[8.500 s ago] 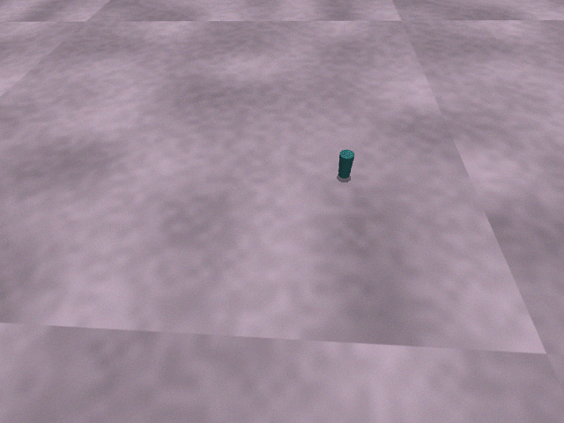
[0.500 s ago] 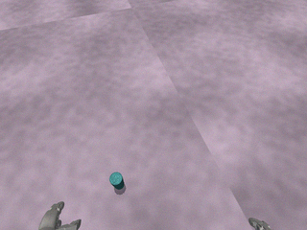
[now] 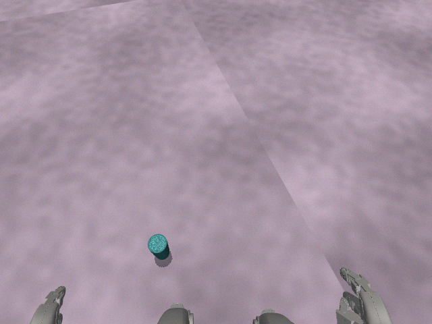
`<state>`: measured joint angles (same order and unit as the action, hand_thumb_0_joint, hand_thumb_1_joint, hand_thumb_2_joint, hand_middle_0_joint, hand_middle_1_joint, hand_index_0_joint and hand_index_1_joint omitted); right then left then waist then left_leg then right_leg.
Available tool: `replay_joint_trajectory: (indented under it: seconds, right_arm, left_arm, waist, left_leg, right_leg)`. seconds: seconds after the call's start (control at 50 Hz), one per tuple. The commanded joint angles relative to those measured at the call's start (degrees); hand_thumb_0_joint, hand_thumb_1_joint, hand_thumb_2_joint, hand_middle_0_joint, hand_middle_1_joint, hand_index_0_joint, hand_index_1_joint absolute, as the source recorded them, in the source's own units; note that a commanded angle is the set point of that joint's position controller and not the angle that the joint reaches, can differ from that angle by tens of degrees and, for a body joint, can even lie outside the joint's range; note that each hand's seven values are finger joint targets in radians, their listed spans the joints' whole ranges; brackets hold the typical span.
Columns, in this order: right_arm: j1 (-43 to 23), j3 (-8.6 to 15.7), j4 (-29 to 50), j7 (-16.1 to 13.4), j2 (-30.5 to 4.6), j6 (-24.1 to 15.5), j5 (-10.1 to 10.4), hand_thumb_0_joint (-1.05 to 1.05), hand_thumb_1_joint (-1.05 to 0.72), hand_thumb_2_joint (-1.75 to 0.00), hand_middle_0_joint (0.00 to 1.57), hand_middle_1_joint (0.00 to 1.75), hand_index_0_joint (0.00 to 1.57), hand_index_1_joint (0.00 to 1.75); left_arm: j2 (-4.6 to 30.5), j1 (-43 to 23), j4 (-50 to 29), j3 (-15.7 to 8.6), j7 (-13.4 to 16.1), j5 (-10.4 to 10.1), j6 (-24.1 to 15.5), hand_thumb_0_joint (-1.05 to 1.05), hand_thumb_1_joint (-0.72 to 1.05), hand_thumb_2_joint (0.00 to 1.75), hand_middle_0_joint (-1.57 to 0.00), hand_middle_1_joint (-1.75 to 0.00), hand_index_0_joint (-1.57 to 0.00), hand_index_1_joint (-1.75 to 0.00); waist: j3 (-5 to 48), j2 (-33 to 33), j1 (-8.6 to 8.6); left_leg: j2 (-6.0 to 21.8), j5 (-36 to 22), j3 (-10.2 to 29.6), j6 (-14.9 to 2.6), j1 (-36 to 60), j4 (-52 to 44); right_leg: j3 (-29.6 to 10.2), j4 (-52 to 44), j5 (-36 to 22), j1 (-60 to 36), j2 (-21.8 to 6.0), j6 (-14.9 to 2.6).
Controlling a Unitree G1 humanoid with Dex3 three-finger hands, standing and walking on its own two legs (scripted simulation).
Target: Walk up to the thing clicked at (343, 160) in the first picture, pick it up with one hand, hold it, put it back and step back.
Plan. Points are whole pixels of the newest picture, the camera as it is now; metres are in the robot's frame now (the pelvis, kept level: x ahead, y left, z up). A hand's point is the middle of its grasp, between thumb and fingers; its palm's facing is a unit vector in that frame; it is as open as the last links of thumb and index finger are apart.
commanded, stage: go down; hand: left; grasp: from the side
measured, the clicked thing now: (160, 248) +0.43 +0.23 -0.64
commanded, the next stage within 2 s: none
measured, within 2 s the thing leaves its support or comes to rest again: neither
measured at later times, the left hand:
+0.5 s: hand out of the picture +0.15 +0.30 -0.15, palm faces +0.15 -0.94 -0.30, open 17.4 cm
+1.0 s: hand (71, 275) +0.27 +0.37 -0.25, palm faces +0.25 -0.95 -0.20, open 17.2 cm
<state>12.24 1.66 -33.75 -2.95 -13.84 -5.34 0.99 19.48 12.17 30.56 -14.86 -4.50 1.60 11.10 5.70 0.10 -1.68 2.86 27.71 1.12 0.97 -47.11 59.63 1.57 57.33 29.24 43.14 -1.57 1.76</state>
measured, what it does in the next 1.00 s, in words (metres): lowers itself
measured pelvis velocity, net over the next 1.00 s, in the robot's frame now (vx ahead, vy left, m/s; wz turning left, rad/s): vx -0.06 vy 0.00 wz -0.05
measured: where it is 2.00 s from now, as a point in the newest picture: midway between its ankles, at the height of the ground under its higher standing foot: outside the picture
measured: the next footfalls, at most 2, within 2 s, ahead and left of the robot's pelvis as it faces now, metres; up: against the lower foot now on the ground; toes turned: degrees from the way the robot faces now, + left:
none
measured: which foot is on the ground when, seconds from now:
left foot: down 0.00-1.00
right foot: down 0.00-1.00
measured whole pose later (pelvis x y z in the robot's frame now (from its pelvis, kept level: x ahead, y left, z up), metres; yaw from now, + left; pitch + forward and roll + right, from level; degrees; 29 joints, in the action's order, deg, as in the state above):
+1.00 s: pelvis -0.06 +0.00 -0.20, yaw -3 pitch +34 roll -4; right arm 7.2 -1.4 -37.3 -2.2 -17.4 -9.5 -1.6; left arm 37.1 -16.7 51.6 -40.5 -26.7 -8.8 -18.2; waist 9.0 1.1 -1.6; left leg 3.3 37.7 4.8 1.6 -101.5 105.2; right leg 2.0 103.6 40.5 96.9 -0.5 1.4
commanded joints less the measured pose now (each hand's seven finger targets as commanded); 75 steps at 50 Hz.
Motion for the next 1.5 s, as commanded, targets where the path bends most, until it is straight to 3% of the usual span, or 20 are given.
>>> replay_joint_trajectory:
  seconds: [0.0, 0.02, 0.16, 0.18, 0.36, 0.42, 0.48, 0.54, 0.62, 0.64, 0.68, 0.72, 0.78, 0.8, 0.86, 0.96, 1.1, 1.24, 1.4, 1.48]
  right_arm:
    - [1.0, 2.9, 7.4, -1.7, -8.9, -3.5, 0.0, 0.0, -0.89, -0.89, 0.2, 0.3, 0.2, 0.3]
    - [-0.1, 2.7, 8.7, -1.8, -8.6, -4.0, -0.1, 0.0, -0.89, -0.89, 0.2, 0.3, 0.2, 0.3]
    - [0.6, 2.4, 8.8, -2.3, -8.1, -5.7, -0.6, 0.0, -0.9, -0.89, 0.2, 0.3, 0.2, 0.3]
    - [0.5, 2.6, 9.5, -2.3, -8.1, -6.1, -0.7, 0.0, -0.91, -0.9, 0.2, 0.3, 0.2, 0.3]
    - [0.9, 2.8, 9.6, -1.7, -8.3, -6.8, -1.0, 0.0, -0.94, -0.91, 0.2, 0.3, 0.2, 0.3]
    - [0.5, 2.9, 9.0, -1.5, -8.8, -7.0, -1.1, 0.0, -0.94, -0.91, 0.2, 0.3, 0.2, 0.3]
    - [-0.8, 2.9, 7.8, -1.3, -9.4, -7.8, -1.2, 0.0, -0.95, -0.91, 0.2, 0.3, 0.2, 0.3]
    - [-1.1, 2.9, 6.9, -1.3, -10.2, -8.9, -1.2, 0.0, -0.95, -0.91, 0.2, 0.3, 0.2, 0.3]
    - [0.3, 3.1, 5.5, -1.4, -12.0, -9.3, -1.3, 0.0, -0.92, -0.91, 0.2, 0.3, 0.2, 0.3]
    - [0.2, 3.0, 4.8, -1.5, -12.7, -9.1, -1.5, 0.0, -0.91, -0.9, 0.2, 0.3, 0.2, 0.3]
    - [0.1, 2.5, 3.5, -1.4, -13.3, -8.6, -1.7, 0.0, -0.9, -0.9, 0.2, 0.3, 0.2, 0.3]
    - [-0.4, 2.5, 3.9, -1.2, -14.0, -8.1, -1.5, 0.0, -0.9, -0.9, 0.2, 0.3, 0.2, 0.3]
    - [-0.2, 2.1, 3.1, -0.5, -14.4, -6.7, -1.6, 0.0, -0.9, -0.9, 0.2, 0.3, 0.2, 0.3]
    - [-0.7, 1.8, 3.0, -0.4, -14.3, -6.5, -1.6, 0.0, -0.9, -0.9, 0.2, 0.3, 0.2, 0.3]
    - [-0.8, 1.9, 2.3, -0.1, -15.1, -6.0, -1.8, 0.0, -0.9, -0.9, 0.2, 0.3, 0.2, 0.3]
    - [-1.0, 1.4, 0.7, -0.4, -15.4, -6.4, -2.4, 0.0, -0.91, -0.9, 0.2, 0.3, 0.2, 0.3]
    - [0.8, -0.3, -0.7, -0.5, -16.7, -5.7, -3.2, 0.0, -0.9, -0.9, 0.2, 0.3, 0.2, 0.3]
    - [-0.1, -1.3, -1.1, -0.3, -17.5, -4.9, -3.2, 0.0, -0.91, -0.9, 0.2, 0.3, 0.2, 0.3]
    - [0.5, -1.3, -1.9, 0.1, -18.5, -4.7, -3.6, 0.0, -0.92, -0.91, 0.2, 0.3, 0.2, 0.3]
    - [0.2, -1.5, -2.2, 0.3, -18.9, -4.5, -3.6, 0.0, -0.91, -0.91, 0.2, 0.3, 0.2, 0.3]
  left_arm:
    - [13.3, 2.7, -9.0, -6.2, 1.5, 0.0, 0.9, 0.0, -0.61, 0.0, -0.09, -0.05, -0.09, -0.05]
    - [12.3, 0.7, -12.5, -4.8, 1.3, -0.3, 0.9, 0.0, -0.61, 0.0, -0.09, -0.06, -0.09, -0.05]
    - [12.4, 6.2, -12.6, -7.1, -0.3, -1.7, 0.9, 0.0, -0.61, 0.0, -0.09, -0.05, -0.09, -0.05]
    - [12.7, 3.4, -17.8, -6.7, -0.5, -1.9, 0.0, 0.0, -0.61, 0.0, -0.09, -0.06, -0.09, -0.06]
    - [12.4, 9.6, -14.2, -9.1, -2.0, -3.7, -3.3, 0.0, -0.55, 0.0, -0.09, -0.02, -0.08, -0.02]
    - [15.3, 2.9, -14.1, -11.4, -2.2, -4.0, -5.6, 0.0, -0.53, 0.01, -0.08, -0.01, -0.08, -0.02]
    - [17.1, -7.0, -9.0, -13.3, -3.5, -4.9, -10.5, 0.0, -0.55, 0.0, -0.08, -0.02, -0.08, -0.02]
    - [21.2, -12.5, -4.5, -17.1, -6.4, -6.8, -17.4, 0.0, -0.61, 0.02, -0.07, -0.06, -0.07, -0.06]
    - [25.3, -22.2, -6.9, -18.5, -12.4, -8.9, -25.4, 0.0, -0.52, 0.1, -0.05, -0.1, -0.04, -0.11]
    - [27.7, -21.4, -3.2, -19.7, -13.6, -8.8, -25.9, 0.0, -0.51, 0.09, -0.05, -0.1, -0.04, -0.1]
    - [27.3, -20.6, 5.6, -20.6, -15.4, -9.0, -26.5, 0.0, -0.51, 0.1, -0.04, -0.1, -0.04, -0.1]
    - [31.8, -22.3, 8.2, -25.4, -16.0, -9.6, -27.8, 0.0, -0.54, 0.11, -0.05, -0.11, -0.04, -0.11]
    - [33.6, -20.7, 12.6, -27.8, -17.7, -10.0, -28.0, 0.0, -0.5, 0.11, -0.05, -0.1, -0.04, -0.11]
    - [33.0, -19.6, 15.2, -27.5, -18.4, -10.2, -28.0, 0.0, -0.49, 0.11, -0.04, -0.11, -0.04, -0.11]
    - [38.0, -30.5, 9.2, -30.1, -20.6, -11.0, -30.8, 0.0, -0.5, 0.1, -0.05, -0.1, -0.04, -0.1]
    - [40.8, -42.0, 11.1, -31.7, -23.1, -12.5, -35.2, 0.0, -0.45, 0.1, -0.03, -0.09, -0.03, -0.09]
    - [47.0, -44.2, 19.4, -34.4, -27.3, -12.1, -35.5, 0.0, -0.44, 0.07, -0.04, -0.07, -0.04, -0.07]
    - [53.0, -46.8, 18.7, -37.8, -28.4, -12.3, -34.9, 0.0, -0.46, 0.05, -0.04, -0.06, -0.04, -0.06]
    - [52.5, -48.9, 20.7, -38.1, -29.7, -12.7, -35.0, 0.0, -0.45, 0.07, -0.04, -0.06, -0.03, -0.06]
    - [52.6, -52.4, 21.1, -37.3, -30.8, -12.7, -35.4, 0.0, -0.48, 0.07, -0.03, -0.06, -0.03, -0.06]
  waist:
    - [12.0, -4.4, -0.05]
    - [11.0, -5.2, -0.37]
    - [13.3, -5.5, -0.36]
    - [14.7, -6.2, -0.34]
    - [18.3, -5.2, 0.56]
    - [16.6, -4.8, 0.07]
    - [12.6, -4.1, -1.08]
    - [16.8, -5.4, -0.19]
    - [29.0, -10.1, 0.66]
    - [30.2, -11.5, 0.89]
    - [28.3, -8.2, 1.29]
    - [31.6, -8.6, 3.63]
    - [33.6, -8.2, 5.28]
    - [32.9, -6.7, 4.93]
    - [36.6, -9.6, 3.86]
    - [34.6, -7.3, 0.62]
    - [37.1, -9.2, 2.05]
    - [37.4, -11.7, 2.97]
    - [35.2, -12.0, 1.15]
    - [33.4, -13.6, 0.08]
  left_leg:
    - [-1.2, -15.7, 0.0, -1.16, 9.7, -6.9]
    - [-1.2, -14.8, -0.1, -1.1, 8.8, -6.7]
    - [-1.1, -15.1, 0.3, -1.2, 6.8, -3.5]
    - [-1.1, -16.5, 0.4, -1.23, 6.5, -2.5]
    - [-0.9, -22.5, 1.1, -1.39, 3.9, 2.4]
    - [-1.0, -17.4, 0.9, -1.69, -0.9, 4.5]
    - [-1.0, -6.4, 1.2, -1.86, -9.2, 8.2]
    - [-1.3, -1.6, 1.4, -1.89, -14.0, 12.8]
    - [-1.0, -6.1, 2.1, -1.51, -12.2, 18.5]
    - [-1.0, -7.5, 2.4, -1.3, -12.0, 19.6]
    - [-1.0, -8.2, 2.7, -1.43, -15.9, 22.0]
    - [-1.0, -7.1, 3.0, -1.47, -17.9, 23.7]
    - [-0.9, -9.3, 3.6, -1.44, -19.1, 25.2]
    - [-1.0, -10.1, 3.1, -1.74, -21.0, 26.7]
    - [-0.6, -10.7, 4.0, -1.68, -21.2, 29.7]
    - [-0.5, -3.6, 3.0, -2.58, -29.8, 36.0]
    - [-0.3, -1.2, 2.8, -1.99, -33.1, 39.4]
    - [0.1, 0.9, 2.9, -1.8, -36.4, 41.8]
    - [0.4, -2.5, 3.5, -1.86, -38.8, 45.6]
    - [0.6, 1.6, 4.7, -1.63, -39.9, 46.2]
  right_leg:
    - [1.4, -5.8, -14.5, -3.5, 1.9, -2.4]
    - [1.5, -5.5, -13.8, -2.1, 2.0, -2.4]
    - [1.5, -2.3, -13.6, 0.6, 2.1, -2.56]
    - [1.5, -1.6, -15.1, 0.8, 2.0, -2.51]
    - [1.5, 4.0, -18.1, 4.6, 2.0, -2.6]
    - [1.0, 5.7, -15.1, 7.8, 1.8, -2.57]
    - [0.7, 9.8, -6.0, 16.7, 1.7, -2.59]
    - [0.2, 15.4, -2.0, 22.5, 1.6, -2.8]
    - [-0.5, 21.4, -4.3, 27.5, 1.4, -3.32]
    - [-0.2, 23.0, -4.9, 29.1, 1.4, -3.38]
    - [0.3, 25.1, -4.5, 32.6, 1.7, -3.46]
    - [0.5, 27.0, -3.5, 33.9, 1.9, -3.66]
    - [1.5, 29.4, -4.6, 34.9, 2.1, -3.91]
    - [1.4, 30.0, -5.4, 35.1, 2.2, -3.83]
    - [1.7, 34.3, -5.5, 39.6, 2.3, -3.99]
    - [1.0, 36.5, -1.2, 44.2, 2.7, -3.45]
    - [1.6, 40.3, 1.0, 45.9, 2.8, -3.72]
    - [2.8, 44.8, 2.5, 49.2, 3.3, -3.92]
    - [3.9, 48.9, -0.1, 53.4, 3.4, -4.06]
    - [4.6, 51.1, 2.4, 57.7, 3.3, -4.14]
